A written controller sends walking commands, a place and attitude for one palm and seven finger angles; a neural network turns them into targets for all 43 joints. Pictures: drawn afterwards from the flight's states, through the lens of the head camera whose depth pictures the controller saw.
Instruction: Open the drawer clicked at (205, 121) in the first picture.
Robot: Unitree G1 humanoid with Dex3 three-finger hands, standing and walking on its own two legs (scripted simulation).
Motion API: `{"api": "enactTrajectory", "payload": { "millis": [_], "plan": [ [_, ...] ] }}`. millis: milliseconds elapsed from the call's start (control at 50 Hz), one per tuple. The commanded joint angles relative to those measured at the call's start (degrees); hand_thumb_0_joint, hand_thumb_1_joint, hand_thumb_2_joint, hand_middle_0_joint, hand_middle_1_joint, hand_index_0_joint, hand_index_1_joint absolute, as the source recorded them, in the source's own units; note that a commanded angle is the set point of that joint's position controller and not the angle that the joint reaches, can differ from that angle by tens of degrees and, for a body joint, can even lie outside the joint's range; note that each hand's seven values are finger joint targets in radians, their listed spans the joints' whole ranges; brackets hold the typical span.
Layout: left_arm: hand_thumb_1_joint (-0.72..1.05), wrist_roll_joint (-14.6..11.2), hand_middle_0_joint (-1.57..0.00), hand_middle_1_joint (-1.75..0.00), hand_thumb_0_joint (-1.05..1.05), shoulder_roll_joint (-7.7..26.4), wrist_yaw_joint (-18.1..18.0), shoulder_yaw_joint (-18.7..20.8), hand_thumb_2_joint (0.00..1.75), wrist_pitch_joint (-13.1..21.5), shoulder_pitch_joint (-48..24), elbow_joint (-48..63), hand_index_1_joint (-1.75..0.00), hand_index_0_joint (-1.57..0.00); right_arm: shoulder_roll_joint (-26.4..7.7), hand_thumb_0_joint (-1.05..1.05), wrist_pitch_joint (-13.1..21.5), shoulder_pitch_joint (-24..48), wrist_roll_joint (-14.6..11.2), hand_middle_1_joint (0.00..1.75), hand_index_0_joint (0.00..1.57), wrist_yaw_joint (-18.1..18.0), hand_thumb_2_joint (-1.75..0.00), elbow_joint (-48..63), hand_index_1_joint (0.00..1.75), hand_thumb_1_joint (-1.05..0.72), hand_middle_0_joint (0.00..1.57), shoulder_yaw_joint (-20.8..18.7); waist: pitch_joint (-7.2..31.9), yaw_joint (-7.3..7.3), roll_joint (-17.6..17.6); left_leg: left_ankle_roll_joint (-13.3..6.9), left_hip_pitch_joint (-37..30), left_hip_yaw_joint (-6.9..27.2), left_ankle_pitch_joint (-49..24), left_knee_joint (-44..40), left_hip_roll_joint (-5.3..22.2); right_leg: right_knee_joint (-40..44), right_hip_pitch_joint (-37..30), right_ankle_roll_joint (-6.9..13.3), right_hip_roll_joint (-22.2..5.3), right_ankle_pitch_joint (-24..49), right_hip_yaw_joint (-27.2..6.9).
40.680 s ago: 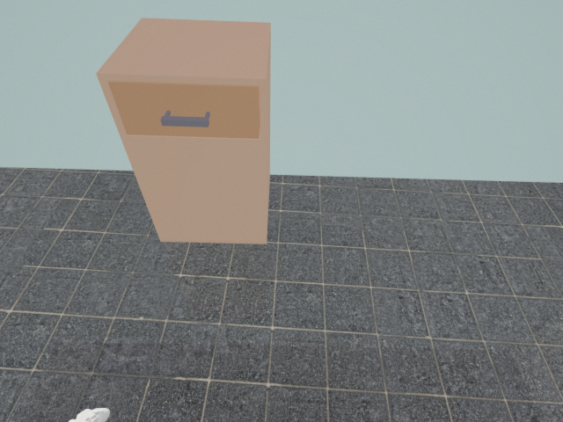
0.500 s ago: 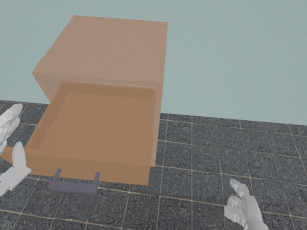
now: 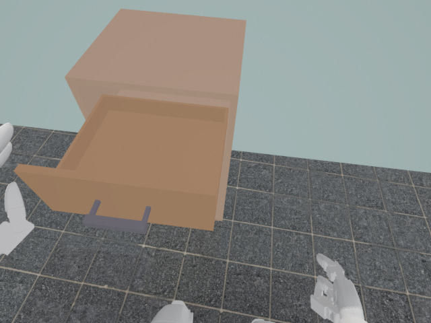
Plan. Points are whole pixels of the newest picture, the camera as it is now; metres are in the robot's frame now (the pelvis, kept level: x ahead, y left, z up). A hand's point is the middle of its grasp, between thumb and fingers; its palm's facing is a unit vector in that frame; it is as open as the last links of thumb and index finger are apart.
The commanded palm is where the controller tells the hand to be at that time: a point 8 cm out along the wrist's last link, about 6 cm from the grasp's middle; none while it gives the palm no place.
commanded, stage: step back with the hand held close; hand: left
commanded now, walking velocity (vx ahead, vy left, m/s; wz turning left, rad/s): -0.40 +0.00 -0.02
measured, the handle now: (118, 215) +0.34 +0.24 -0.08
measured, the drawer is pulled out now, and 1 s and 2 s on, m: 0.30 0.30 0.30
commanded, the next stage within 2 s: stop stepping back and stand still in 0.38 s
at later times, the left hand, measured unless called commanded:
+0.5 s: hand (57, 301) +0.12 +0.17 +0.19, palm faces +0.20 -0.84 -0.51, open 7.4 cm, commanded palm +0.05 +0.24 +0.20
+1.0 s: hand out of the picture +0.01 +0.18 +0.19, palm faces +0.37 -0.82 -0.44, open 7.4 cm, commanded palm -0.04 +0.23 +0.20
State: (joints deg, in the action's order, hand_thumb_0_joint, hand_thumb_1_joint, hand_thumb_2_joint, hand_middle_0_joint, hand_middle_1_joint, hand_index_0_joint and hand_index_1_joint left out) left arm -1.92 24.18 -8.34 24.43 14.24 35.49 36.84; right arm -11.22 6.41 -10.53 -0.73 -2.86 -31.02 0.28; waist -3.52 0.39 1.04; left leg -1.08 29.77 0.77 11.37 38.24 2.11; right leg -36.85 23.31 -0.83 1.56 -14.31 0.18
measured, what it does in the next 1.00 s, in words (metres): walks backwards: right foot, then left foot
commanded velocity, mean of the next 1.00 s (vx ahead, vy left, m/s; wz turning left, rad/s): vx -0.07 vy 0.03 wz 0.01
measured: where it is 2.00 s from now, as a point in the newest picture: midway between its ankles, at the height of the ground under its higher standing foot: outside the picture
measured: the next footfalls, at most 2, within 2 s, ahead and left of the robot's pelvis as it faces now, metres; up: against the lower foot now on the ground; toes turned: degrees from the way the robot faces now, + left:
right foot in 0.44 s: -0.12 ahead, -0.13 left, +0.00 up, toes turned -3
left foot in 0.70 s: -0.10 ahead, +0.08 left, +0.00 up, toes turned +3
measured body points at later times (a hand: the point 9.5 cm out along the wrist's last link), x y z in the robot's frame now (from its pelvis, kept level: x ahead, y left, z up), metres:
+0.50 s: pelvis -0.10 -0.03 +0.01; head -0.04 -0.03 +0.45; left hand +0.11 +0.21 +0.22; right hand +0.09 -0.25 -0.08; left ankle +0.04 +0.11 -0.71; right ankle -0.14 -0.13 -0.72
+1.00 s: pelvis -0.18 -0.04 +0.01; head -0.17 -0.04 +0.46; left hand -0.01 +0.22 +0.21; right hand -0.01 -0.28 -0.07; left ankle -0.14 +0.08 -0.72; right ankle -0.14 -0.13 -0.71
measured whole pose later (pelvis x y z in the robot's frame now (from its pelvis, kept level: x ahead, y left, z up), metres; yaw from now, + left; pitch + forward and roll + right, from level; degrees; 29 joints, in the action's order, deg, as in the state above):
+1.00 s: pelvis -0.18 -0.04 +0.01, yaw -1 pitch -1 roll +0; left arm -1.5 21.3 -10.0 19.9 11.9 36.6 34.9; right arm -12.0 4.8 -12.5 -0.4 -3.1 -33.7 0.2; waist -1.2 0.4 -0.3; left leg -0.8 16.8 0.4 16.9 32.8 0.5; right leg -34.5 17.7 2.4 0.6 -19.3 4.1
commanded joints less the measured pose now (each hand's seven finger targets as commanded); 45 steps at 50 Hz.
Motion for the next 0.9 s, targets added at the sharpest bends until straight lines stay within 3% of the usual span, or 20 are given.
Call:
{"api": "enactTrajectory", "payload": {
  "millis": [0, 40, 100, 140, 180, 240, 300, 360, 420, 440, 460, 500, 540, 580, 640, 680, 700, 740, 820, 880],
  "plan": [
    [0.90, -1.16, -0.20, -0.30, 0.00, 9.14, -1.51, 7.37, 0.90, 3.51, 0.81, 10.53, -0.30, -0.20, -7.34, 0.00, 2.78, 3.64, 0.09, 0.30, 0.20, -0.08, -0.90, 6.40, 0.30, -0.90, 0.20, -4.53, 8.10, 0.55, -8.65, 1.46, -5.07, -0.71, 16.62, 4.47, -1.83, 19.16, 4.85, 6.73, -12.58, -11.17, -17.95],
    [0.90, -0.79, -0.20, -0.30, 0.00, 7.29, -2.20, 4.53, 0.90, 2.79, -1.20, 11.23, -0.30, -0.20, -5.86, 0.00, 1.67, 4.09, 0.79, 0.30, 0.20, 0.47, -0.90, 4.54, 0.30, -0.90, 0.20, -3.97, 9.91, 1.10, -12.16, 2.07, -11.20, -0.21, 11.56, 14.35, -3.43, 21.06, 7.48, 9.91, -18.73, -3.68, -17.79],
    [0.90, -0.49, -0.20, -0.30, 0.00, 8.72, -2.33, 5.62, 0.90, 2.10, -1.23, 10.83, -0.30, -0.20, -5.33, 0.00, 0.77, 6.28, 0.80, 0.30, 0.20, -0.31, -0.90, 4.51, 0.30, -0.90, 0.20, -2.93, 6.18, 1.37, -5.17, 0.89, -11.93, 1.46, 8.58, -9.11, -0.70, 12.78, 4.20, 4.75, -10.99, 1.82, -8.30],
    [0.90, 0.23, -0.20, -0.30, 0.00, 8.30, -2.37, 5.57, 0.90, 3.10, -0.74, 14.52, -0.30, -0.20, -7.28, 0.00, 1.42, 6.39, 0.86, 0.30, 0.20, -0.58, -0.90, 6.47, 0.30, -0.90, 0.20, -3.67, 8.83, 0.33, 13.11, -5.23, -3.76, 16.09, -5.62, -20.59, 14.41, -7.41, -3.74, -0.35, -0.45, -2.90, 0.24],
    [0.90, -0.56, -0.20, -0.30, 0.00, 8.37, -1.71, 7.16, 0.90, 4.03, 1.82, 13.11, -0.30, -0.20, -6.84, 0.00, 3.40, 4.09, 1.06, 0.30, 0.20, -0.06, -0.90, 6.20, 0.30, -0.90, 0.20, -4.78, 12.13, 0.78, 14.91, -7.77, 1.48, 17.57, 5.13, -25.16, 18.50, -25.66, -6.29, 0.38, 1.24, -16.00, -2.67],
    [0.90, -1.78, -0.20, -0.30, 0.00, 5.58, -1.69, 4.41, 0.90, 3.88, 2.69, 15.11, -0.30, -0.20, -6.88, 0.00, 4.59, 3.31, 1.75, 0.30, 0.20, 0.56, -0.90, 3.36, 0.30, -0.90, 0.20, -4.64, 13.03, -0.22, 9.98, -7.72, -12.42, 10.35, -20.35, -16.05, 15.39, -19.61, 1.89, -0.12, -0.12, -16.26, -1.40],
    [0.90, -1.90, -0.20, -0.30, 0.00, 6.54, -1.02, 4.15, 0.90, 3.60, 2.26, 15.95, -0.30, -0.20, -7.40, 0.00, 4.89, 4.24, 2.06, 0.30, 0.20, 1.32, -0.90, 2.65, 0.30, -0.90, 0.20, -3.88, 13.99, -0.40, 12.91, -6.39, -17.88, 8.82, -24.53, -14.88, 14.70, -6.95, -0.78, -0.32, -0.08, -13.77, 0.42],
    [0.90, -2.58, -0.20, -0.30, 0.00, 7.51, 0.00, 4.63, 0.90, 3.59, 0.91, 14.97, -0.30, -0.20, -7.73, 0.00, 5.15, 5.73, 1.65, 0.30, 0.20, 1.41, -0.90, 2.84, 0.30, -0.90, 0.20, -2.94, 13.10, -0.56, 12.46, -4.93, -15.16, 9.81, -15.30, -14.90, 13.35, 6.79, -7.65, 0.00, 0.34, -7.00, 1.15],
    [0.90, -2.97, -0.20, -0.30, 0.00, 10.58, 1.22, 8.07, 0.90, 4.35, 2.49, 13.64, -0.30, -0.20, -7.29, 0.00, 3.56, 7.16, 0.96, 0.30, 0.20, 1.35, -0.90, 4.35, 0.30, -0.90, 0.20, -2.86, 12.31, -0.71, 5.85, -1.15, -11.32, 3.77, -1.75, -10.56, 7.65, 18.23, -12.33, 1.10, -2.52, 4.35, 1.52],
    [0.90, -2.95, -0.20, -0.30, 0.00, 8.77, 1.59, 6.05, 0.90, 4.06, 3.11, 11.56, -0.30, -0.20, -6.83, 0.00, 3.20, 5.59, -0.25, 0.30, 0.20, 1.45, -0.90, 4.99, 0.30, -0.90, 0.20, -3.82, 13.14, 0.19, -4.75, 2.20, -11.63, -2.24, 4.65, -0.87, 0.87, 18.85, -8.63, 4.23, -9.04, 10.71, -4.55],
    [0.90, -3.03, -0.20, -0.30, 0.00, 9.73, 1.23, 6.11, 0.90, 3.79, 4.17, 10.57, -0.30, -0.20, -7.25, 0.00, 2.71, 6.14, -1.55, 0.30, 0.20, 1.35, -0.90, 5.60, 0.30, -0.90, 0.20, -4.87, 12.89, 0.55, -14.49, 3.36, -10.32, -1.98, 9.69, 13.92, -4.01, 22.15, -2.44, 8.15, -19.03, 10.39, -15.83],
    [0.90, -2.59, -0.20, -0.30, 0.00, 8.08, -0.60, 7.72, 0.90, 1.24, 8.54, 6.81, -0.30, -0.20, -5.32, 0.00, -0.19, 7.23, -0.70, 0.30, 0.20, 0.79, -0.90, 5.23, 0.30, -0.90, 0.20, -3.95, 13.20, 0.86, -8.47, 2.75, -1.15, 2.70, 16.56, 24.43, -3.10, 16.77, -7.87, 12.45, -21.33, 24.67, -14.24],
    [0.90, -1.10, -0.20, -0.30, 0.00, 6.69, -1.80, 6.39, 0.90, 0.46, 9.17, 5.61, -0.30, -0.20, -3.37, 0.00, -1.59, 7.92, -0.55, 0.30, 0.20, -0.15, -0.90, 6.21, 0.30, -0.90, 0.20, -1.86, 11.32, 1.98, -8.06, 1.95, -0.66, 1.79, 15.76, 12.67, -1.33, 13.26, -14.73, 9.28, -17.69, 33.71, -7.58],
    [0.90, -0.36, -0.20, -0.30, 0.00, 7.40, -2.51, 5.91, 0.90, 0.50, 7.00, 6.65, -0.30, -0.20, -4.74, 0.00, -0.93, 7.27, -0.53, 0.30, 0.20, -0.96, -0.90, 6.60, 0.30, -0.90, 0.20, -1.89, 10.22, 1.75, -9.45, 0.88, -4.85, -0.41, 12.27, -0.07, -1.68, 11.64, -17.05, 7.37, -16.53, 34.92, -7.20],
    [0.90, -0.83, -0.20, -0.30, 0.00, 7.18, -2.81, 3.54, 0.90, 0.36, 5.23, 10.96, -0.30, -0.20, -6.87, 0.00, 1.08, 5.17, -0.39, 0.30, 0.20, -1.20, -0.90, 6.87, 0.30, -0.90, 0.20, -2.90, 9.79, 1.52, -2.96, -1.12, -15.34, -0.94, -7.08, -19.33, 1.50, 5.87, -18.46, 2.95, -12.45, 28.85, -4.07],
    [0.90, -1.10, -0.20, -0.30, 0.00, 8.15, -1.99, 3.64, 0.90, 0.74, 6.30, 13.11, -0.30, -0.20, -8.56, 0.00, 2.25, 4.15, -1.08, 0.30, 0.20, -0.52, -0.90, 7.92, 0.30, -0.90, 0.20, -4.06, 10.93, -0.05, 3.45, -2.26, -21.17, 2.88, -20.86, -16.51, 7.58, 5.15, -14.85, 0.33, -7.97, 14.98, -2.07],
    [0.90, -0.96, -0.20, -0.30, 0.00, 8.08, -2.20, 4.35, 0.90, 0.08, 7.60, 11.12, -0.30, -0.20, -8.05, 0.00, 2.13, 4.29, -1.11, 0.30, 0.20, -0.47, -0.90, 7.53, 0.30, -0.90, 0.20, -4.41, 11.39, 0.12, 4.80, -2.38, -22.91, 3.92, -26.11, -12.70, 7.44, 5.67, -12.89, 0.81, -6.25, 14.43, -1.03],
    [0.90, -0.84, -0.20, -0.30, 0.00, 8.65, -2.13, 4.73, 0.90, 0.46, 5.69, 13.75, -0.30, -0.20, -6.74, 0.00, 1.63, 4.94, -0.89, 0.30, 0.20, -0.11, -0.90, 7.01, 0.30, -0.90, 0.20, -2.92, 8.44, 0.42, 8.92, -2.37, -13.91, 5.41, -12.32, -15.72, 6.77, 7.55, -15.30, 0.32, -5.48, 5.42, 1.03],
    [0.90, -0.60, -0.20, -0.30, 0.00, 7.51, -2.53, 3.58, 0.90, 0.89, 2.99, 10.08, -0.30, -0.20, -7.70, 0.00, 1.48, 3.93, -0.67, 0.30, 0.20, -0.24, -0.90, 6.56, 0.30, -0.90, 0.20, -3.55, 3.28, 1.45, -2.88, -1.43, -8.61, 2.36, 17.41, -11.71, 0.37, 20.07, -8.93, 2.49, -8.41, -17.72, -8.04],
    [0.90, -0.11, -0.20, -0.30, 0.00, 6.54, -2.63, 2.24, 0.90, 0.84, -0.40, 9.28, -0.30, -0.20, -7.77, 0.00, 1.27, 2.50, 0.04, 0.30, 0.20, -0.53, -0.90, 5.44, 0.30, -0.90, 0.20, -3.36, 2.39, 2.32, -4.03, -1.58, -13.38, -0.46, 14.27, -5.06, -1.54, 20.64, -1.25, 6.11, -11.57, -23.65, -11.01]
  ]
}}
